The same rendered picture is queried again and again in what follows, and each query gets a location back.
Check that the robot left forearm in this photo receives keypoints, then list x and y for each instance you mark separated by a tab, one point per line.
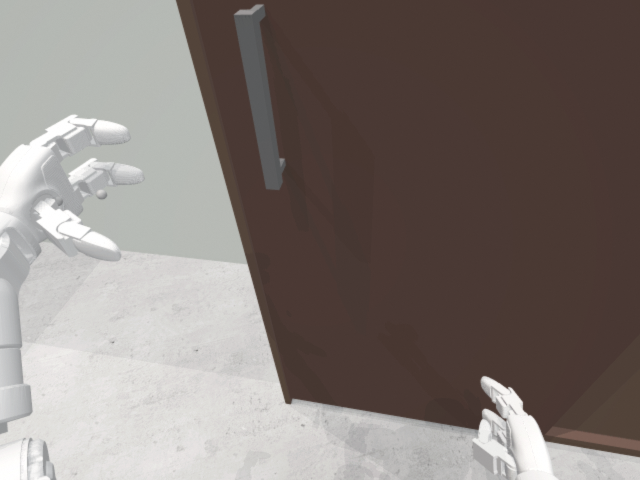
18	250

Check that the left robot upper arm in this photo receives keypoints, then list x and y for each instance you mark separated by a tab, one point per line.
26	459

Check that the wardrobe door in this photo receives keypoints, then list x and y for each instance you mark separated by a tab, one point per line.
461	196
611	405

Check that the left robot hand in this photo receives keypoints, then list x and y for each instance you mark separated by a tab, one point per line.
32	175

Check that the right robot hand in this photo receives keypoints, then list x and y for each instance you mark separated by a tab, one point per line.
520	445

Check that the handle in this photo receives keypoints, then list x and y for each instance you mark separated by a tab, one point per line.
251	47

